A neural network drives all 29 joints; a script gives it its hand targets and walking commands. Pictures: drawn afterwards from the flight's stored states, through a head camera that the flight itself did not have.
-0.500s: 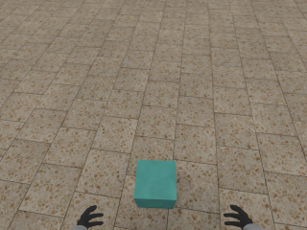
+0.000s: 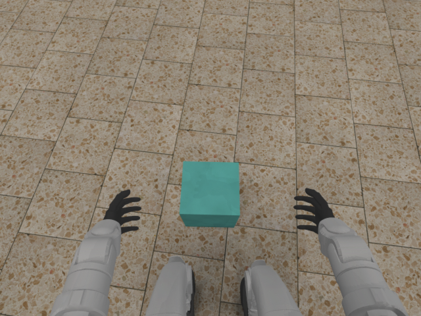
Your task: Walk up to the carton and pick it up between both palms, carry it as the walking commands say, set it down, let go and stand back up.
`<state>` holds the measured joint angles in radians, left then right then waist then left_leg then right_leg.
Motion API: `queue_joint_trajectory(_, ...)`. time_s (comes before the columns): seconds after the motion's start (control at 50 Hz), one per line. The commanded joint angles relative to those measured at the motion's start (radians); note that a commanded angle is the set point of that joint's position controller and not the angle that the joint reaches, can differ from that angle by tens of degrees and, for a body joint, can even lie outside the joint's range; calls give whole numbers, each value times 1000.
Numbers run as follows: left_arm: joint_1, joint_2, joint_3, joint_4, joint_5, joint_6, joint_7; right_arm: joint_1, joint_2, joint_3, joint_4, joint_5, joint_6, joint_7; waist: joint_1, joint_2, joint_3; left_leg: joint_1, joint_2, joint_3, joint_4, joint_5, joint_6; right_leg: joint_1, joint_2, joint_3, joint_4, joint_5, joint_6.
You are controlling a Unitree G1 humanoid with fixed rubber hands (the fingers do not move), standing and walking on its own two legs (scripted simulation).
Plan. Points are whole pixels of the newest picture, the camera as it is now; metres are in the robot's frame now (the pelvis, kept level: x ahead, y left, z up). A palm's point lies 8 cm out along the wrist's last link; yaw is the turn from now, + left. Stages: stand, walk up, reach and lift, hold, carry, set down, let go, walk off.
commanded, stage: reach and lift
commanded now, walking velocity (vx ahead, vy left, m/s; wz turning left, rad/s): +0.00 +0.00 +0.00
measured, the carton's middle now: (210, 196) +0.49 +0.02 -0.57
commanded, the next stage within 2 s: none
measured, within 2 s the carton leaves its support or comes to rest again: neither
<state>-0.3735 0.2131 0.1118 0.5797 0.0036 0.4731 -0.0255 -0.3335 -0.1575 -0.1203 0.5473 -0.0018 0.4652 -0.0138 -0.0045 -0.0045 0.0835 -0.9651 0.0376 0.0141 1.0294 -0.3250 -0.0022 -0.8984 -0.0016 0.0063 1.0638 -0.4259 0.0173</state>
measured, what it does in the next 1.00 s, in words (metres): lowers itself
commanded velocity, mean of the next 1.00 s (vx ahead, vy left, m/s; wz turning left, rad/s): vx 0.00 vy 0.00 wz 0.00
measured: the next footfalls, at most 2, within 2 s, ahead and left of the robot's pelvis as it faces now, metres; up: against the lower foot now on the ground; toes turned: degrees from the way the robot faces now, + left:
none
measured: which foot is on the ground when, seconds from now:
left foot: down 0.00-1.00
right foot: down 0.00-1.00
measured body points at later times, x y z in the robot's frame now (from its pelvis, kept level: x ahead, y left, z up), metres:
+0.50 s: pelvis +0.00 +0.01 -0.03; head +0.26 +0.03 +0.34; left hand +0.47 +0.22 -0.13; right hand +0.45 -0.19 -0.13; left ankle +0.10 +0.12 -0.66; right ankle +0.05 -0.13 -0.66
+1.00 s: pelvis +0.00 +0.00 -0.06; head +0.31 +0.01 +0.27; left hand +0.52 +0.22 -0.18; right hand +0.51 -0.18 -0.17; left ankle +0.10 +0.12 -0.66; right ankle +0.05 -0.13 -0.66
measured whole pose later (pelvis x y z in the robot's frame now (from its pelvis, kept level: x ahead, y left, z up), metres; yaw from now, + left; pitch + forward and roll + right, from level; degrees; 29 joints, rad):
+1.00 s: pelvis +0.00 +0.00 -0.06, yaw -1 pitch +48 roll -1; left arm -1.12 0.30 0.38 0.95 0.07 0.11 -0.05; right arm -1.05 -0.16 -0.33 0.82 -0.04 0.13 -0.08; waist 0.00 -0.01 -0.10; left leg -1.68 0.04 0.02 1.11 -0.27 0.01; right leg -1.62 0.01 0.02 1.16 -0.37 0.03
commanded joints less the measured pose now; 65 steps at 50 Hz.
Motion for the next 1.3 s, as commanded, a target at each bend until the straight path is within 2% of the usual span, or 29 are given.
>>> queue_joint_trajectory(0.0,-255,101,36,-32,3,-21,6,-244,-76,-37,-46,-1,-18,-16,7,-1,-437,301,-49,10,-116,-101,-15,4,32,-28,-204,-90,3)
queue_joint_trajectory(0.1,-392,99,62,50,7,-67,18,-369,-75,-77,36,-5,-68,-34,4,16,-560,278,-57,11,-88,-15,-24,-43,42,-38,-171,-14,10)
queue_joint_trajectory(0.24,-544,105,92,96,3,-174,41,-510,-96,-124,109,-3,-183,-42,-10,48,-771,299,-68,-1,-45,164,-36,-182,62,-54,-120,109,14)
queue_joint_trajectory(0.44,-750,132,135,183,-5,-304,43,-696,-128,-150,176,38,-317,-48,-17,64,-965,331,-68,-28,-2,367,-23,-351,79,-57,-82,213,28)
queue_joint_trajectory(0.56,-858,165,178,246,1,-349,38,-807,-146,-151,209,48,-353,-47,-3,59,-1055,338,-70,-35,15,467,-11,-409,84,-59,-78,264,36)
queue_joint_trajectory(0.72,-912,183,233,222,28,-373,4,-862,-135,-175,165,8,-364,-51,1,41,-1180,326,-73,-29,33,601,2,-392,88,-52,-83,376,41)
queue_joint_trajectory(0.78,-917,189,252,204,44,-374,-11,-870,-122,-185,134,-11,-358,-51,4,30,-1185,280,-76,-22,32,594,6,-370,86,-45,-85,389,41)
queue_joint_trajectory(0.9,-934,186,276,273,68,-383,-30,-898,-77,-207,171,-36,-352,-57,14,-2,-1058,17,-79,-2,67,423,6,-421,81,-36,-26,309,45)
queue_joint_trajectory(1.02,-980,208,268,300,68,-388,-25,-933,-82,-221,201,-38,-354,-77,8,17,-1059,-119,-81,0,188,322,-3,-528,89,-42,99,228,42)
queue_joint_trajectory(1.14,-1019,229,224,287,30,-390,1,-950,-111,-196,195,7,-360,-98,5,58,-1171,-135,-83,2,345,353,-14,-637,98,-61,251,236,43)
queue_joint_trajectory(1.22,-1044,258,191,251,-14,-388,24,-971,-139,-155,154,57,-358,-112,13,66,-1275,-141,-81,2,447,389,-15,-672,99,-68,351,258,45)
queue_joint_trajectory(1.28,-1068,278,168,237,-44,-378,39,-991,-156,-126,139,88,-348,-122,18,66,-1308,-168,-78,4,507,361,-14,-693,95,-73,416,235,44)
